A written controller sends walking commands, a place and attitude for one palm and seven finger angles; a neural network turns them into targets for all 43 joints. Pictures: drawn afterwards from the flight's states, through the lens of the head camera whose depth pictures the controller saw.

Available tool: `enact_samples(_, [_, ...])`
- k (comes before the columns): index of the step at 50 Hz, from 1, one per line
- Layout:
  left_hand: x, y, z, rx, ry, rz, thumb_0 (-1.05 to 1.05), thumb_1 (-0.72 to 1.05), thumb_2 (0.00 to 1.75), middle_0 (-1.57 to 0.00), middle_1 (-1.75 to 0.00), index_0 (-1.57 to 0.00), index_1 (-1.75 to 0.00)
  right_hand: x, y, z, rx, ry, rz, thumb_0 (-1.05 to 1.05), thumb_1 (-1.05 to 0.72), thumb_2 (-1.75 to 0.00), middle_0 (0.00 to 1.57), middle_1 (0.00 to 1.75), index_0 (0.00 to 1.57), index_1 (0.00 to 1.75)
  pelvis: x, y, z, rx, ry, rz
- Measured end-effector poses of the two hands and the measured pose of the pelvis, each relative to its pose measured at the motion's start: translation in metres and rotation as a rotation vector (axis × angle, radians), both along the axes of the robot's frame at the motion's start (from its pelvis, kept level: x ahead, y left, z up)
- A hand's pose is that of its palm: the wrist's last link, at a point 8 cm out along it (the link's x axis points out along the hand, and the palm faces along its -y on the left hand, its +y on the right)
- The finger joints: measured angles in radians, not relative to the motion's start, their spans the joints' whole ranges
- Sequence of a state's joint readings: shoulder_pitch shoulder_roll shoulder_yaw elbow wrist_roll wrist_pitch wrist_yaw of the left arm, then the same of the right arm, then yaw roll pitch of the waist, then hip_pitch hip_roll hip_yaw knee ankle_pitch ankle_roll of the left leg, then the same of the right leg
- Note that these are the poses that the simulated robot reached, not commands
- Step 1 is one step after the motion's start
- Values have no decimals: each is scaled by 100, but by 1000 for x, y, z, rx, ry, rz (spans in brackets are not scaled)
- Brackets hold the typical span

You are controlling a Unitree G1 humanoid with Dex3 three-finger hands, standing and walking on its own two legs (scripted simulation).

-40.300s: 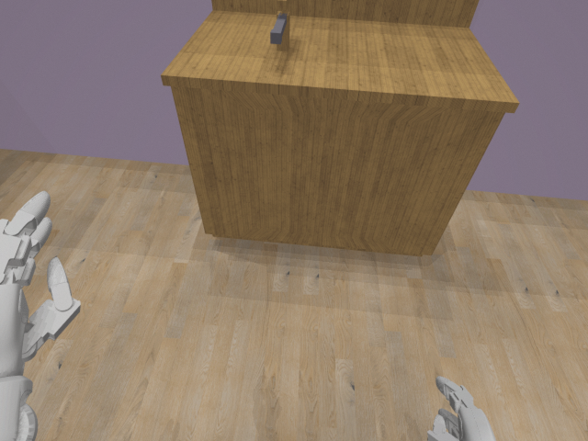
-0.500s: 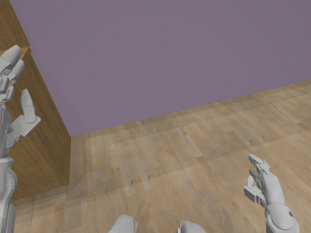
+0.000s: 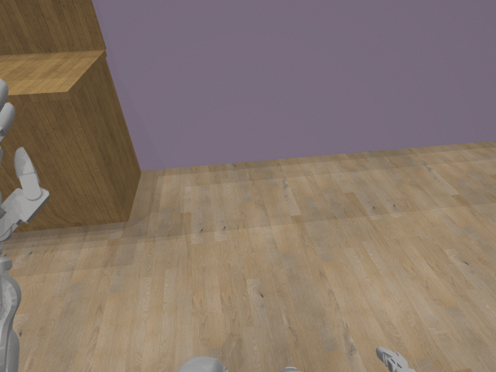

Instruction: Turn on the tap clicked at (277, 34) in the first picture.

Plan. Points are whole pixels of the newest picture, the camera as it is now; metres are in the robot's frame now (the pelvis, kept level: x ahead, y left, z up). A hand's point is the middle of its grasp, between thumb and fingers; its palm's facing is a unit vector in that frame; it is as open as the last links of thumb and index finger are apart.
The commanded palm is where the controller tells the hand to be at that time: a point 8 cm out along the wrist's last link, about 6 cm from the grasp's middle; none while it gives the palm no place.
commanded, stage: bring the hand home and regain balance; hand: left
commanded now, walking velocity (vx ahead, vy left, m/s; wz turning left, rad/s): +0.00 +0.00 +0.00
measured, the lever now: out of the picture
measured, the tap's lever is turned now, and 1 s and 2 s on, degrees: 73 73 73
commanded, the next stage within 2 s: none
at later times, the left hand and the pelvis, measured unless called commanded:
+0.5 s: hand out of the picture -0.20 +0.01 +0.29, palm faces +0.48 -0.81 -0.33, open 7.4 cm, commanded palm -0.26 +0.07 +0.21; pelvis -0.42 -0.21 +0.02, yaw +0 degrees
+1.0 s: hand out of the picture -0.54 -0.21 +0.22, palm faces +0.38 -0.79 -0.49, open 7.4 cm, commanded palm -0.62 -0.16 +0.21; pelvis -0.80 -0.44 +0.00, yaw -3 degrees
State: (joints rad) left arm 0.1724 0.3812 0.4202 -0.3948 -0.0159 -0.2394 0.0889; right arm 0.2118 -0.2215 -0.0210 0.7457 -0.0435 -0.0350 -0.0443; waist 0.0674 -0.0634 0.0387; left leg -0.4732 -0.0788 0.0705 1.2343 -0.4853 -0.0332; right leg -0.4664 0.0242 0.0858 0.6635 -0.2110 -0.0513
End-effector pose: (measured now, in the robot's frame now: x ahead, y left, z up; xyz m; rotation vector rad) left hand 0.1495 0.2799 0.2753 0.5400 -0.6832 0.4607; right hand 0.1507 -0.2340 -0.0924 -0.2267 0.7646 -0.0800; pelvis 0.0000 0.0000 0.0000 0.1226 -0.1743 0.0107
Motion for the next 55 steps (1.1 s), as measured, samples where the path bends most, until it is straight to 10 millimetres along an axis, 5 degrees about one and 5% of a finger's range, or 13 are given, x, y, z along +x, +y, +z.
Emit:
enact_samples(4, [-43, -27, 12, -34, -52, -62, 1, 89, 90, -21, -30, -21, -30, -59, -47, 33, -14, -174, -56, 1, -91, -90, 20, 30, 20, 30, -66, -28, 0, -59, 17, -5])
enact_samples(8, [-94, -62, -20, -50, 105, -75, 1, 89, 90, -20, -30, -21, -30, -127, -91, 40, 35, -250, -117, 1, -91, -90, 20, 30, 20, 30, -137, -63, -4, -48, -8, -10])
enact_samples(13, [-209, -119, -54, -45, 252, -33, 2, 89, 90, -21, -30, -21, -30, -219, -135, 22, 26, -184, -113, 1, -91, -90, 20, 30, 20, 30, -219, -114, -8, -49, 39, -16])
enact_samples(17, [-294, -160, -28, 21, 66, -20, 2, 89, 89, -21, -30, -22, -30, -290, -166, -1, -21, -54, -22, 1, -91, -90, 20, 30, 20, 30, -294, -153, -16, -19, 44, -24])
enact_samples(21, [-347, -191, 12, -46, -24, -44, 2, 88, 90, -21, -30, -21, -30, -371, -187, 17, 7, 2, -44, 1, -91, -90, 20, 30, 20, 30, -355, -183, 17, -15, 31, -13])
enact_samples(24, [-378, -216, 20, -28, 8, -76, 1, 89, 90, -21, -30, -21, -30, -425, -208, 30, 46, -66, -74, 1, -91, -90, 20, 30, 20, 30, -402, -205, 23, -24, 54, -38])
enact_samples(29, [-438, -254, -23, 44, 229, -60, 1, 89, 90, -20, -30, -21, -30, -507, -253, 9, 112, -111, -127, 1, -90, -90, 20, 30, 20, 30, -493, -249, 2, -35, 64, -15])
enact_samples(34, [-549, -312, -65, 58, 394, -3, 2, 89, 90, -21, -30, -21, -30, -591, -304, -20, 106, -34, -117, 1, -90, -90, 20, 30, 20, 30, -570, -302, -15, -17, 100, -50])
enact_samples(38, [-618, -359, -33, 38, 236, -43, 2, 88, 89, -22, -30, -22, -30, -655, -345, -21, 37, 82, -51, 1, -91, -90, 20, 30, 20, 30, -631, -335, -1, -23, 42, -41])
enact_samples(44, [-676, -393, 7, 2, 163, -37, 1, 88, 89, -21, -30, -22, -30, -737, -401, 26, 52, 1, -145, 1, -91, -90, 20, 30, 20, 30, -702, -386, 34, -6, 51, -74])
enact_samples(49, [-716, -437, -27, 56, 249, -75, 1, 89, 90, -21, -30, -21, -30, -791, -455, 18, 57, -159, -169, 1, -91, -90, 20, 30, 20, 30, -782, -427, 1, -37, 63, -56])
enact_samples(52, [-768, -471, -59, 44, 380, -67, 1, 89, 90, -21, -30, -21, -30, -831, -483, 5, 75, -150, -185, 1, -91, -90, 20, 30, 20, 30, -820, -456, -8, -43, 83, -66])
enact_samples(55, [-829, -511, -66, 78, 364, -76, 2, 89, 89, -21, -30, -21, -30, -871, -509, -13, 59, -92, -142, 1, -91, -90, 20, 30, 20, 30, -862, -486, -20, -32, 83, -78])
